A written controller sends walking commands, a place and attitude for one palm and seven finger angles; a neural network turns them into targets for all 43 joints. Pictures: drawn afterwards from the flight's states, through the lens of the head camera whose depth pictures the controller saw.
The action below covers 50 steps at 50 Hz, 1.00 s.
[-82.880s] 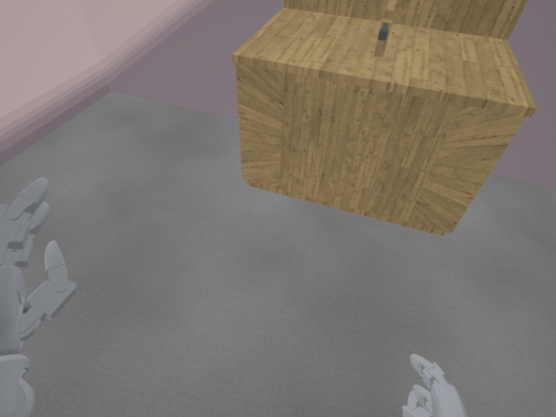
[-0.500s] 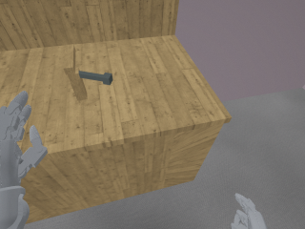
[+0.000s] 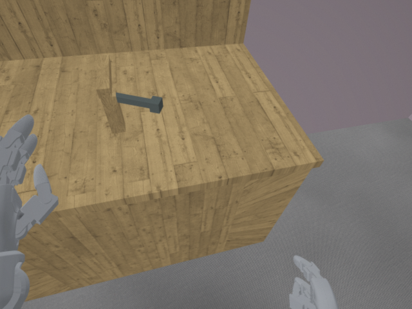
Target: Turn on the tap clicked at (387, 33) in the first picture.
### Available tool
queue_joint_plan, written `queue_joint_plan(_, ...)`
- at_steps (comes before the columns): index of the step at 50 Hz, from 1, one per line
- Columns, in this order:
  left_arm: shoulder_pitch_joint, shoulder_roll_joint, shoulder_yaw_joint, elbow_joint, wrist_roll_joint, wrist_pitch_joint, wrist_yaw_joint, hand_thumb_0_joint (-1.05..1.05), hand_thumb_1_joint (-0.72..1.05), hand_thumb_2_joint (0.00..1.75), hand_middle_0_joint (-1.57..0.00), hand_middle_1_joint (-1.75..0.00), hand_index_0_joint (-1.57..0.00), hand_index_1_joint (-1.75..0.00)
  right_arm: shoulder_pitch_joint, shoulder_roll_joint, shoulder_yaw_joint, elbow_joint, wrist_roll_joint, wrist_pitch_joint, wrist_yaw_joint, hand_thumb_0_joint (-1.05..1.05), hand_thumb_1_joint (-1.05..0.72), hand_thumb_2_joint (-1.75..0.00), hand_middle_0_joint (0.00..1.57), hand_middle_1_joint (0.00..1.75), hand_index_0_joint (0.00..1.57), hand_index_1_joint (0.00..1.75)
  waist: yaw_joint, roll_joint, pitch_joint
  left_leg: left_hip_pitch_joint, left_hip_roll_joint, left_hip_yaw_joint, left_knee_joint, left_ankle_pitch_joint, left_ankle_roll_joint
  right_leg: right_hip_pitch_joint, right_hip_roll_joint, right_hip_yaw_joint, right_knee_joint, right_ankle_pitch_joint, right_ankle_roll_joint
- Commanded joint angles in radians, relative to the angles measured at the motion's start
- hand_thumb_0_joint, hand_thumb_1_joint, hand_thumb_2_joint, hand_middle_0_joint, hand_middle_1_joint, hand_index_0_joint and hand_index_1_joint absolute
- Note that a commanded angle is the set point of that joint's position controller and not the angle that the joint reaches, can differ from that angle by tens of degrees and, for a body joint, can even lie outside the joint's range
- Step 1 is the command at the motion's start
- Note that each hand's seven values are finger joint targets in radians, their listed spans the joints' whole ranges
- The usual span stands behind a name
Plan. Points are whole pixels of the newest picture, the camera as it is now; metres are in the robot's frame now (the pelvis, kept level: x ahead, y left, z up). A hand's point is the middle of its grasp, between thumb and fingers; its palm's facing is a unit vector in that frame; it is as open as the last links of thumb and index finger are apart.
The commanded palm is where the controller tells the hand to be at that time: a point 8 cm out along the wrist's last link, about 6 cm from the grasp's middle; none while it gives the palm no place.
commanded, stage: come to a stop and stand still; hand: left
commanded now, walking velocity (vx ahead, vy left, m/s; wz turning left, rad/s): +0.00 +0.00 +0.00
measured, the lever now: (156, 104) +0.54 +0.17 +0.07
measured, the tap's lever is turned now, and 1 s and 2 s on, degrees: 64 64 64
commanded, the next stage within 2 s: look again from close up in 0.22 s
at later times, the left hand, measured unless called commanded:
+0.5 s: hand (18, 177) +0.23 +0.27 +0.20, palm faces +0.45 -0.81 -0.38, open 7.4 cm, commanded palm +0.14 +0.27 +0.18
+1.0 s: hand (40, 209) +0.21 +0.24 +0.16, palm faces +0.39 -0.85 -0.36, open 7.4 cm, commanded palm +0.15 +0.28 +0.18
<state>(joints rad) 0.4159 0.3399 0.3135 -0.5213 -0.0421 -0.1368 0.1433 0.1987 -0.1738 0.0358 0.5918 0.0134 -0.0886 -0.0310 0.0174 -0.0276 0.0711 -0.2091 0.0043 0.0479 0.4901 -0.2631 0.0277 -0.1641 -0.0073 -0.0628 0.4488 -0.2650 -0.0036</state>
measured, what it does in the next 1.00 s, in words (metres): stands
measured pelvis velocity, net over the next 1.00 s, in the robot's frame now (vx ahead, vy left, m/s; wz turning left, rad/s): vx -0.03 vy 0.01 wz -0.05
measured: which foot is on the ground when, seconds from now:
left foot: down 0.00-1.00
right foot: down 0.00-1.00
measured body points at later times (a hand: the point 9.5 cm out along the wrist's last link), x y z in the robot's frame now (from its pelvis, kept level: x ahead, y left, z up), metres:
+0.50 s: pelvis -0.04 +0.00 +0.00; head +0.01 +0.02 +0.45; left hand +0.20 +0.31 +0.22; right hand +0.15 -0.21 -0.08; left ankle +0.00 +0.10 -0.74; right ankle -0.02 -0.12 -0.74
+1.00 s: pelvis -0.03 +0.01 +0.00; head -0.01 +0.02 +0.45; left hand +0.18 +0.29 +0.18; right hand +0.15 -0.21 -0.08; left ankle +0.00 +0.10 -0.74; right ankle -0.02 -0.12 -0.74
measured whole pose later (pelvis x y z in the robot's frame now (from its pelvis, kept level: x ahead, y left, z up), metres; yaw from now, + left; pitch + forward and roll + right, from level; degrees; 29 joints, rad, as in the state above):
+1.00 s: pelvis -0.03 +0.01 +0.00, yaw -3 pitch -2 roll +0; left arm 0.39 0.32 0.35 -0.47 -0.02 -0.17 0.13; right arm 0.18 -0.20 0.04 0.57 -0.01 -0.13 -0.02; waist 0.03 -0.01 0.06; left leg -0.24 0.00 0.10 0.51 -0.25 0.05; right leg -0.23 -0.01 -0.01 0.51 -0.25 0.00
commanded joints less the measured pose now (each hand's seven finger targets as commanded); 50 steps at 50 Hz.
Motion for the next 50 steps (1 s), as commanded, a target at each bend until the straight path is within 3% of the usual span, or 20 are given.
queue_joint_plan(1,0.035,0.221,0.192,-0.232,-0.012,-0.095,0.024,0.0,0.9,0.9,-0.2,-0.3,-0.2,-0.3,-0.077,-0.132,-0.066,-0.164,0.008,-0.053,-0.008,0.0,-0.9,-0.9,0.2,0.3,0.2,0.3,-0.001,0.169,-0.206,0.044,0.11,-0.125,-0.086,0.358,-0.002,0.087,-0.057,0.053,-0.028,0.281,-0.03)
queue_joint_plan(8,0.067,0.158,0.144,-0.107,-0.022,-0.085,0.004,0.0,0.9,0.9,-0.2,-0.3,-0.2,-0.3,-0.063,-0.143,-0.069,-0.166,0.017,-0.034,-0.009,0.0,-0.9,-0.9,0.2,0.3,0.2,0.3,-0.013,0.066,-0.156,-0.016,0.12,-0.122,-0.121,0.194,-0.001,0.061,-0.059,0.062,-0.066,0.233,-0.017)
queue_joint_plan(15,-0.102,0.171,0.107,-0.179,-0.002,-0.094,0.016,0.0,0.9,0.9,-0.2,-0.3,-0.2,-0.3,-0.086,-0.143,-0.063,-0.158,0.009,-0.055,-0.025,0.0,-0.9,-0.9,0.2,0.3,0.2,0.3,-0.007,0.084,-0.128,-0.03,0.109,-0.129,-0.164,-0.004,0.016,0.04,-0.063,0.086,-0.098,0.138,-0.016)
queue_joint_plan(16,-1.073,1.006,0.355,-0.543,0.042,-0.266,0.034,0.0,0.9,0.9,-0.2,-0.3,-0.2,-0.3,0.041,-0.176,0.164,-0.32,0.069,-0.052,-0.097,0.0,-0.9,-0.9,0.2,0.3,0.2,0.3,-0.056,0.268,0.016,-0.231,0.041,-0.119,-0.088,-0.045,0.034,-0.055,-0.012,0.105,-0.081,0.034,0.055)
queue_joint_plan(17,-0.571,0.356,0.3,0.052,0.041,-0.157,0.006,0.0,0.9,0.9,-0.2,-0.3,-0.2,-0.3,-0.04,-0.044,-0.007,-0.175,0.046,-0.111,-0.059,0.0,-0.9,-0.9,0.2,0.3,0.2,0.3,0.004,0.063,-0.03,-0.065,0.161,-0.133,-0.105,0.004,0.013,-0.242,-0.085,0.098,-0.045,-0.137,-0.012)
queue_joint_plan(18,-0.496,0.355,0.245,-0.037,0.025,-0.142,-0.004,0.0,0.9,0.9,-0.2,-0.3,-0.2,-0.3,-0.124,-0.136,-0.028,-0.138,-0.007,-0.115,-0.022,0.0,-0.9,-0.9,0.2,0.3,0.2,0.3,0.01,0.043,-0.024,-0.032,0.087,-0.08,-0.135,-0.007,-0.013,-0.17,-0.034,0.115,-0.093,-0.035,-0.032)
queue_joint_plan(19,-0.424,0.365,0.244,0.037,0.023,-0.137,-0.002,0.0,0.9,0.9,-0.2,-0.3,-0.2,-0.3,-0.076,-0.196,-0.055,-0.138,-0.019,-0.118,-0.011,0.0,-0.9,-0.9,0.2,0.3,0.2,0.3,0.019,0.08,-0.089,-0.003,0.067,-0.054,-0.085,0.028,-0.017,-0.136,-0.056,0.167,-0.107,0.064,-0.048)
queue_joint_plan(20,-0.354,0.301,0.2,0.004,0.013,-0.148,-0.017,0.0,0.9,0.9,-0.2,-0.3,-0.2,-0.3,-0.05,-0.181,-0.059,-0.15,-0.02,-0.124,0.002,0.0,-0.9,-0.9,0.2,0.3,0.2,0.3,0.018,0.094,-0.169,0.004,0.055,-0.052,-0.052,0.042,-0.017,-0.092,-0.088,0.194,-0.1,0.119,-0.048)
queue_joint_plan(22,-0.158,0.157,0.109,-0.03,-0.005,-0.145,-0.036,0.0,0.9,0.9,-0.2,-0.3,-0.2,-0.3,-0.035,-0.168,-0.064,-0.155,-0.011,-0.13,0.032,0.0,-0.9,-0.9,0.2,0.3,0.2,0.3,0.02,0.127,-0.269,0.058,0.059,-0.037,-0.041,0.11,-0.017,-0.009,-0.084,0.171,-0.064,0.199,-0.048)
queue_joint_plan(25,0.003,0.148,0.099,-0.198,0.001,-0.13,-0.038,0.0,0.9,0.9,-0.2,-0.3,-0.2,-0.3,-0.074,-0.182,-0.073,-0.18,-0.014,-0.131,0.05,0.0,-0.9,-0.9,0.2,0.3,0.2,0.3,0.017,0.057,-0.241,0.038,0.065,-0.037,-0.053,0.1,-0.011,-0.015,-0.076,0.153,-0.078,0.195,-0.034)
queue_joint_plan(28,0.066,0.2,0.189,-0.181,0.0,-0.11,-0.027,0.0,0.9,0.9,-0.2,-0.3,-0.2,-0.3,-0.108,-0.179,-0.072,-0.193,-0.013,-0.108,0.034,0.0,-0.9,-0.9,0.2,0.3,0.2,0.3,0.01,-0.023,-0.181,0.01,0.083,-0.049,-0.095,0.095,-0.012,-0.047,-0.051,0.109,-0.069,0.163,-0.016)
queue_joint_plan(30,0.052,0.223,0.241,-0.152,-0.006,-0.11,-0.023,0.0,0.9,0.9,-0.2,-0.3,-0.2,-0.3,-0.118,-0.176,-0.069,-0.196,-0.016,-0.094,0.014,0.0,-0.9,-0.9,0.2,0.3,0.2,0.3,0.002,-0.02,-0.132,-0.013,0.087,-0.056,-0.127,0.054,-0.013,-0.074,-0.039,0.099,-0.07,0.113,-0.012)
queue_joint_plan(31,0.008,0.288,0.286,-0.2,-0.009,-0.117,-0.012,0.0,0.9,0.9,-0.2,-0.3,-0.2,-0.3,-0.119,-0.183,-0.07,-0.2,-0.017,-0.084,0.003,0.0,-0.9,-0.9,0.2,0.3,0.2,0.3,-0.001,0.021,-0.153,0.001,0.09,-0.058,-0.139,0.073,-0.012,-0.06,-0.033,0.094,-0.042,0.125,-0.012)
queue_joint_plan(32,0.028,0.22,0.249,-0.159,-0.015,-0.113,-0.011,0.0,0.9,0.9,-0.2,-0.3,-0.2,-0.3,-0.109,-0.174,-0.067,-0.195,-0.017,-0.079,-0.004,0.0,-0.9,-0.9,0.2,0.3,0.2,0.3,-0.002,0.071,-0.146,-0.003,0.096,-0.055,-0.147,0.094,-0.013,-0.051,-0.031,0.081,-0.026,0.139,-0.011)
queue_joint_plan(34,-0.011,0.23,0.246,-0.186,-0.013,-0.114,-0.004,0.0,0.9,0.9,-0.2,-0.3,-0.2,-0.3,-0.108,-0.176,-0.067,-0.193,-0.017,-0.082,-0.01,0.0,-0.9,-0.9,0.2,0.3,0.2,0.3,0.006,0.17,-0.168,0.011,0.096,-0.042,-0.148,0.109,-0.016,-0.028,-0.03,0.076,-0.016,0.162,-0.011)
queue_joint_plan(35,-0.028,0.237,0.242,-0.209,-0.01,-0.116,-0.002,0.0,0.9,0.9,-0.2,-0.3,-0.2,-0.3,-0.11,-0.174,-0.065,-0.196,-0.019,-0.086,-0.012,0.0,-0.9,-0.9,0.2,0.3,0.2,0.3,0.009,0.175,-0.175,0.019,0.095,-0.038,-0.139,0.123,-0.013,-0.019,-0.033,0.074,-0.019,0.181,-0.01)
queue_joint_plan(39,-0.064,0.184,0.17,-0.218,0.001,-0.106,-0.008,0.0,0.9,0.9,-0.2,-0.3,-0.2,-0.3,-0.104,-0.179,-0.068,-0.179,-0.019,-0.106,-0.01,0.0,-0.9,-0.9,0.2,0.3,0.2,0.3,0.003,0.095,-0.212,0.074,0.102,-0.036,-0.111,0.093,-0.006,-0.018,-0.029,0.06,-0.02,0.17,-0.01)
queue_joint_plan(43,-0.088,0.131,0.106,-0.193,0.016,-0.089,-0.007,0.0,0.9,0.9,-0.2,-0.3,-0.2,-0.3,-0.106,-0.185,-0.074,-0.166,-0.018,-0.107,-0.005,0.0,-0.9,-0.9,0.2,0.3,0.2,0.3,-0.007,0.151,-0.153,0.063,0.136,-0.091,-0.167,-0.113,0.009,-0.099,0.001,0.026,0.023,0.034,-0.013)
queue_joint_plan(46,-0.112,0.152,0.126,-0.152,0.024,-0.079,0.0,0.0,0.9,0.9,-0.2,-0.3,-0.2,-0.3,-0.107,-0.181,-0.07,-0.167,-0.011,-0.094,-0.007,0.0,-0.9,-0.9,0.2,0.3,0.2,0.3,-0.011,0.165,-0.081,0.009,0.164,-0.144,-0.231,-0.285,0.022,-0.141,0.022,0.004,0.058,-0.044,-0.012)
queue_joint_plan(50,-0.121,0.161,0.142,-0.103,0.016,-0.075,0.005,0.0,0.9,0.9,-0.2,-0.3,-0.2,-0.3,-0.116,-0.155,-0.058,-0.178,-0.012,-0.079,-0.01,0.0,-0.9,-0.9,0.2,0.3,0.2,0.3,-0.007,0.063,-0.073,-0.04,0.143,-0.104,-0.154,-0.251,0.031,-0.088,0.003,0.032,-0.011,-0.02,-0.032)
